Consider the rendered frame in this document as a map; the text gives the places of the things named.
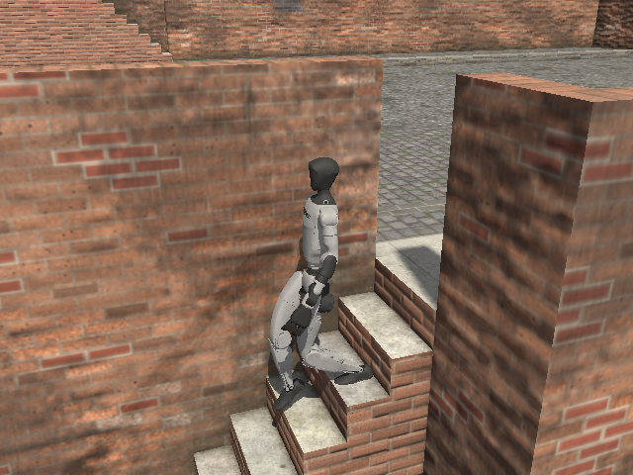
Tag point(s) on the robot left upper arm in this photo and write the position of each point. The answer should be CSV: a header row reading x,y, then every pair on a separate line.
x,y
328,221

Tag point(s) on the robot right shin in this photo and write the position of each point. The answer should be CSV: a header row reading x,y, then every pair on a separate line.
x,y
283,361

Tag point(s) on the robot torso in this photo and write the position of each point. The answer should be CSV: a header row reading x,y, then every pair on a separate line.
x,y
313,246

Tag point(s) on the left robot hand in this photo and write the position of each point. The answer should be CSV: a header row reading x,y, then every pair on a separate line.
x,y
301,317

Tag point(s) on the robot left forearm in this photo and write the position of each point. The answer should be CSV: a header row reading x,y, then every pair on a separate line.
x,y
322,276

